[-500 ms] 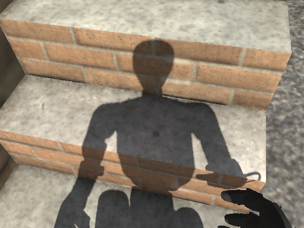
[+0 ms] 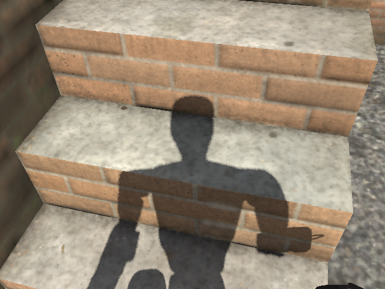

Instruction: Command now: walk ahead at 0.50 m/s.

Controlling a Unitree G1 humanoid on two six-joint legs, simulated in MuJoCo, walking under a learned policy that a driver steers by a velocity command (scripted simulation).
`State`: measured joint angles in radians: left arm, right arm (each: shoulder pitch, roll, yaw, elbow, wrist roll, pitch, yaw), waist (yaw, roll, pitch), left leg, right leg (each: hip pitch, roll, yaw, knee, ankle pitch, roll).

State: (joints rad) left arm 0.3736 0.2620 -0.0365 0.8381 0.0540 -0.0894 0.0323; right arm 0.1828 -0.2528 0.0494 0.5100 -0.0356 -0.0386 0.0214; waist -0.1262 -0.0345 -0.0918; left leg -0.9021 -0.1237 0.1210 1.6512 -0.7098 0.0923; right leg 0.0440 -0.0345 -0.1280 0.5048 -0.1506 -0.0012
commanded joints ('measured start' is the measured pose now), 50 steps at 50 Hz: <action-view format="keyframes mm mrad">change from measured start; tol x128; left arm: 1 -363 322 98 -282 -28 -51 -34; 50 -432 8 39 -93 4 137 -34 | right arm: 1 628 -242 -92 187 -19 -13 -31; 50 241 69 -86 100 75 -14 -59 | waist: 1 -261 494 -104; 50 -35 -232 73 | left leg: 1 890 143 -233 -1098 882 184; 24 509 58 141 -639 286 1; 29 1296 586 -372 -976 2876 -36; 33 1043 605 -281 -1215 1420 112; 44 1085 365 -102 -1106 2243 30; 50 -470 -29 -163 790 -385 -72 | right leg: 1 -358 30 106 910 736 166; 22 -534 -161 195 -290 247 -180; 33 -1576 112 381 2358 -486 52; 50 225 -313 93 32 1676 -101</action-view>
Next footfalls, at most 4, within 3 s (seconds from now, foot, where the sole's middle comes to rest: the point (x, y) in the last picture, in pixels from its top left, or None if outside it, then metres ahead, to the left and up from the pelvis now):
0.20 right None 0.11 -0.09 -0.58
0.54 left None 0.30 0.25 -0.58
0.96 right None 0.15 0.00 -0.58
1.12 left None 0.36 0.22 -0.38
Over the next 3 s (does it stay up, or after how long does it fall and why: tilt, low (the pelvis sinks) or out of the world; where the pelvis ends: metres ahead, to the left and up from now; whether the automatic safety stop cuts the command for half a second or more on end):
stays up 0.18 0.20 0.20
